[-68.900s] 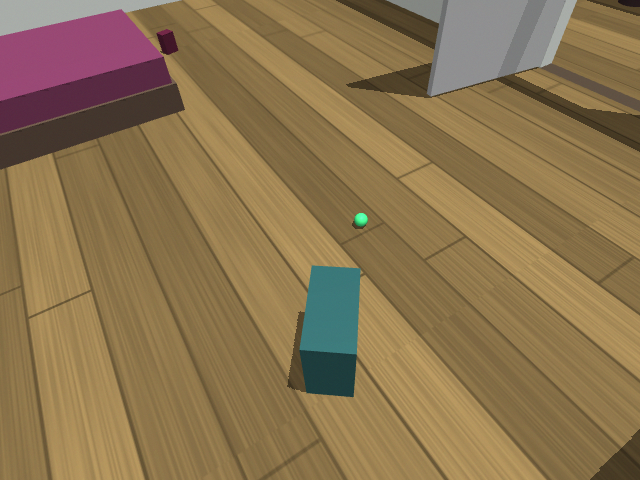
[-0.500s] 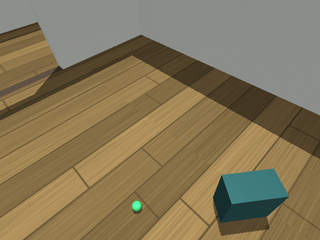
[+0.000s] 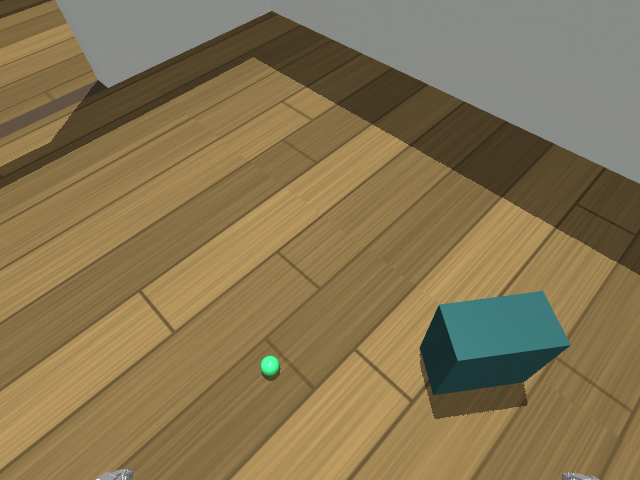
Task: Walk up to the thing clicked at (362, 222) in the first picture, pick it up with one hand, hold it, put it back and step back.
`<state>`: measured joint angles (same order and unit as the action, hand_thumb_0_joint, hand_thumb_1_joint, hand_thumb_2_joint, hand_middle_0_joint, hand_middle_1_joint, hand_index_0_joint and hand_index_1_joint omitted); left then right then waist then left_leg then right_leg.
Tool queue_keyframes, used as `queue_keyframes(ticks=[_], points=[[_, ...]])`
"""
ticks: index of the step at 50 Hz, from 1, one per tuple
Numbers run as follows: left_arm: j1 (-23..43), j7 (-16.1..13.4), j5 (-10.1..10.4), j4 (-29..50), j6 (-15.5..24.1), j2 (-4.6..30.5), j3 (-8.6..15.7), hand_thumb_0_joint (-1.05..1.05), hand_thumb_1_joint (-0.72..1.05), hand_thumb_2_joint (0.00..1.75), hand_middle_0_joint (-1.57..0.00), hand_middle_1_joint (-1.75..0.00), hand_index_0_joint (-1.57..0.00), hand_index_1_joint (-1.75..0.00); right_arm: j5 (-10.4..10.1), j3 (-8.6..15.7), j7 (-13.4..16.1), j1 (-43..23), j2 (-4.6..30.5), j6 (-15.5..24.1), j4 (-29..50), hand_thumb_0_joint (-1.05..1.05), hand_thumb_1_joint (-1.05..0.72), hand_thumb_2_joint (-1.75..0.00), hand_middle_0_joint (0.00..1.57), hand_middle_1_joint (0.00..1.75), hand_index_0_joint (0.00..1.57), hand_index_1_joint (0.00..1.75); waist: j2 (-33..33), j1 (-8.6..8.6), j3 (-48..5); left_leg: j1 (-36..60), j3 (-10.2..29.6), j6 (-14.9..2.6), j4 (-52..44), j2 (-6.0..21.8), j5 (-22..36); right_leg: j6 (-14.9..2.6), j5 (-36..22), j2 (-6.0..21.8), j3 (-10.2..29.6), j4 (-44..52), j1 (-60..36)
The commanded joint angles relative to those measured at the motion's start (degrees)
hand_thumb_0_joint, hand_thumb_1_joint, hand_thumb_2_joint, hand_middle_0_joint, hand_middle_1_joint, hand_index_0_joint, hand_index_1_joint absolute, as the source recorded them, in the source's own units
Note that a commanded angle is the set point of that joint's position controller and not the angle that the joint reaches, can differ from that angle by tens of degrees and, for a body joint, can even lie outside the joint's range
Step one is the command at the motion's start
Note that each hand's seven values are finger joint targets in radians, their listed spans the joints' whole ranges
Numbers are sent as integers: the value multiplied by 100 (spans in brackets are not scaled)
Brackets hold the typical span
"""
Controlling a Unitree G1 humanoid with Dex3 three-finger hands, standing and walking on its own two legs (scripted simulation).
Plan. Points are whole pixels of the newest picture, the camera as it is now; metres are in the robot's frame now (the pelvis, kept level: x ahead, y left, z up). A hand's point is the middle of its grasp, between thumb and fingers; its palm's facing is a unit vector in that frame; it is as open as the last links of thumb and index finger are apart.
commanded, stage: step back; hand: left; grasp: from above
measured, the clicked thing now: (270, 365) +0.50 +0.22 -0.74
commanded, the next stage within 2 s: none
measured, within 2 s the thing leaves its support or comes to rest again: neither
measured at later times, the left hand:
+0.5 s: hand out of the picture +0.05 +0.29 -0.17, palm faces -0.08 -0.92 -0.38, open 7.4 cm
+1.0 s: hand out of the picture -0.07 +0.31 -0.15, palm faces -0.01 -0.92 -0.39, open 7.4 cm
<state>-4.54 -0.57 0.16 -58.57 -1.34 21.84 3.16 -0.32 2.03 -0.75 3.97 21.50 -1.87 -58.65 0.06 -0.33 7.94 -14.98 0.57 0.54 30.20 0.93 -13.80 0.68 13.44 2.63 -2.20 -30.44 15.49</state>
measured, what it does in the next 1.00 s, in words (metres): walks backwards: left foot, then right foot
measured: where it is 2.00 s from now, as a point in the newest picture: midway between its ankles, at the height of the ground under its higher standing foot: outside the picture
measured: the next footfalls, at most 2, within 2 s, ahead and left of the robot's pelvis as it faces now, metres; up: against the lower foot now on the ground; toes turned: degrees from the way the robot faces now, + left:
left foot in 0.24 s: -0.02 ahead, +0.14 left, +0.00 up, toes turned -1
right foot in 0.62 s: -0.10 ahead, -0.10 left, +0.00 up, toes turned -1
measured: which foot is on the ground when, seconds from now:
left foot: down 0.00-0.08, up 0.10-0.22, down 0.24-0.64, up 0.66-0.96, down 0.98-1.00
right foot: down 0.00-0.24, up 0.26-0.60, down 0.62-0.98, up 1.00-1.00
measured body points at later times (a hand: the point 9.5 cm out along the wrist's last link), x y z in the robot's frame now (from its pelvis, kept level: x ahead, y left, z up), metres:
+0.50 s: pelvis -0.09 +0.04 -0.01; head -0.01 +0.05 +0.43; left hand +0.05 +0.34 -0.14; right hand -0.04 -0.28 -0.12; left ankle -0.06 +0.14 -0.73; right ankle -0.12 -0.10 -0.67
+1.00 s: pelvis -0.22 +0.04 -0.02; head -0.15 +0.05 +0.43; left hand -0.07 +0.35 -0.13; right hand -0.12 -0.28 -0.13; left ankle -0.21 +0.14 -0.74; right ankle -0.14 -0.10 -0.73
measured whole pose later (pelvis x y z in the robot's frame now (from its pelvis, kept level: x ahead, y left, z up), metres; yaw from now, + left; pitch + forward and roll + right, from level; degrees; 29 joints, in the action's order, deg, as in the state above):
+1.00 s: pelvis -0.22 +0.04 -0.02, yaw +0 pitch -3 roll +1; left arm -5.3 -1.2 -1.0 -43.7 -2.7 22.3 3.4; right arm 1.4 2.8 0.7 8.9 22.0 -1.6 -50.1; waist -2.4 0.5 10.9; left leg -15.1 1.2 -1.4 38.1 -4.0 -20.2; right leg 0.6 15.4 2.5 2.4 -40.9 23.9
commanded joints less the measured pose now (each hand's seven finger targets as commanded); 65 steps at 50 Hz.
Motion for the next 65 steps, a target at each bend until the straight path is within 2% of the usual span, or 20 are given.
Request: queue_keyframes(ticks=[1, 6, 11, 12, 14, 18, 26, 30, 31, 32, 33, 36, 38, 43, 47, 48, 49, 50, 54, 65], points=[[-52, -38, -54, 600, 60, 1262, 298, 0, 90, 90, -20, -30, -20, -30, 11, 371, 40, 18, 1300, -5, 562, 0, -90, -90, 20, 30, 20, 30, 54, -5, -1234, -38, 632, -732, 315, 458, 1121, -726, -1076, 537, 723, -117, -238], [568, -73, -227, 1060, 70, 1846, 471, 0, 90, 90, -20, -30, -20, -30, 58, 418, -46, 635, 1146, -139, 680, 0, -90, -90, 20, 30, 20, 30, -1416, -118, -994, -1, 260, -324, 3125, -375, -1804, -1711, -760, 2105, 2161, 1085, 1152], [647, -120, -181, 1264, -25, 1320, 338, 0, 90, 90, -20, -30, -20, -30, 119, 474, -14, 1220, 1232, 45, 546, 0, -90, -90, 20, 30, 20, 30, -268, -286, -970, 4, 482, -318, -46, 126, 154, -678, -403, 686, 773, -1021, 646], [480, -137, -105, 1371, -66, 1013, 286, 0, 90, 90, -20, -30, -20, -30, 307, 595, 29, 981, 1716, 88, 712, 0, -90, -90, 20, 30, 20, 30, 1331, -170, -763, 35, 2289, -594, -736, 1132, 1567, -304, 860, -341, 419, -2336, 1385], [192, -243, -126, 1286, -111, 1053, 324, 0, 90, 90, -20, -30, -20, -30, 251, 646, 74, 635, 2144, 148, 955, 0, -90, -90, 20, 30, 20, 30, 1080, -118, -1037, 179, 2887, -1405, -698, 1939, 3222, -234, 2586, -939, 1341, -3506, 1639], [-125, -231, -57, 1118, -73, 1161, 367, 0, 90, 90, -20, -30, -20, -30, 278, 484, 258, 184, 1510, 195, 1141, 0, -90, -90, 20, 30, 20, 30, 942, 159, -978, 626, 1693, -1383, -186, 1362, 3058, -159, 1714, -807, 1359, -4268, 1808], [-119, -101, -97, 1416, 38, 998, 404, 0, 90, 90, -20, -30, -20, -30, 178, 496, 314, 746, 1468, 157, 1263, 0, -90, -90, 20, 30, 20, 30, 791, -202, -1221, 1441, 1334, -1453, 230, 1373, 3213, 12, 1540, -426, 688, -1805, 1124], [-871, -76, -157, 1110, 107, 888, 437, 0, 90, 90, -20, -30, -20, -30, 74, 432, 245, 438, 1451, 42, 1334, 0, -90, -90, 20, 30, 20, 30, 821, 119, -1468, 488, 889, -938, 712, 1003, 2194, -226, -313, -449, 245, 664, -572], [-915, -92, -225, 1143, 156, 1217, 511, 0, 90, 90, -20, -30, -20, -30, 17, 368, 219, 418, 1243, 39, 1374, 0, -90, -90, 20, 30, 20, 30, 285, 125, -1523, -433, 800, -603, 1039, 726, 1339, -433, -1013, 106, 1171, 500, -1179], [-773, -63, -155, 1237, 132, 1776, 630, 0, 90, 90, -20, -30, -20, -30, -30, 324, 218, 170, 1040, 29, 1497, 0, -90, -90, 20, 30, 20, 30, -1152, 260, -1185, -1127, 251, -197, 2123, -417, -581, -1315, -1667, 1212, 2735, 732, -709], [-495, -76, -210, 1410, 148, 1980, 658, 0, 90, 90, -20, -30, -20, -30, 15, 395, 301, 71, 1101, -33, 1431, 0, -90, -90, 20, 30, 20, 30, -1491, 321, -837, -1046, 553, -104, 3402, -553, -2318, -1973, -2187, 2042, 3536, 968, 163], [110, -121, -135, 1615, 127, 1405, 522, 0, 90, 90, -20, -30, -20, -30, -65, 362, 301, 663, 1188, -20, 1113, 0, -90, -90, 20, 30, 20, 30, -762, -120, -611, -1296, 1042, -19, 4121, -804, -1656, -1436, -2624, 1148, 1968, 510, 12], [-20, -141, -166, 1682, 114, 1220, 492, 0, 90, 90, -20, -30, -20, -30, -12, 318, 310, 731, 1176, 40, 1109, 0, -90, -90, 20, 30, 20, 30, -815, 23, -738, -1305, 903, 44, 3979, -832, -1533, -1291, -2720, 880, 1573, 366, -326], [-523, -190, -212, 1758, 64, 1220, 474, 0, 90, 90, -20, -30, -20, -30, 50, 292, 267, 533, 1077, 68, 1321, 0, -90, -90, 20, 30, 20, 30, -1039, 345, -997, -1179, 388, 85, 2060, -456, -1741, -1384, -2906, 1081, 1664, 145, -1217], [-170, -123, -111, 1896, -40, 1377, 434, 0, 90, 90, -20, -30, -20, -30, 140, 389, 194, 1164, 1039, 144, 1074, 0, -90, -90, 20, 30, 20, 30, -940, -81, -1279, 158, -42, -97, -502, -286, -42, -974, -2194, 867, 1447, -478, -642], [-228, -111, -90, 1947, -81, 1190, 358, 0, 90, 90, -20, -30, -20, -30, 232, 466, 190, 1090, 1251, 169, 1137, 0, -90, -90, 20, 30, 20, 30, -409, -49, -1212, 538, 731, -290, -690, 151, 352, -623, -1216, 550, 1337, -749, 133], [-343, -100, -73, 1970, -90, 927, 313, 0, 90, 90, -20, -30, -20, -30, 328, 585, 168, 924, 1758, 176, 1227, 0, -90, -90, 20, 30, 20, 30, 933, -24, -1133, 955, 2445, -820, -1026, 1441, 939, -297, 660, -344, 860, -1790, 1273], [70, -193, -69, 1983, -83, 1155, 447, 0, 90, 90, -20, -30, -20, -30, 254, 653, 118, 754, 2220, 161, 1340, 0, -90, -90, 20, 30, 20, 30, 1404, -324, -1015, -37, 3170, -1703, -1223, 2231, 1681, -147, 2475, -857, 942, -2996, 1081], [-626, -189, -37, 1544, -105, 1145, 480, 0, 90, 90, -20, -30, -20, -30, 251, 457, 221, 4, 1438, 205, 1465, 0, -90, -90, 20, 30, 20, 30, 682, 265, -668, 19, 1526, -1271, -820, 1417, 2069, -175, 1574, -919, 1440, -4538, 1366], [-953, -29, -129, 1458, -82, 1024, 434, 0, 90, 90, -20, -30, -20, -30, 219, 536, 221, 498, 1490, 126, 1626, 0, -90, -90, 20, 30, 20, 30, 973, -126, -1184, 904, 1223, -1468, -641, 1471, 1249, 115, 1581, -444, 690, -2098, 673]])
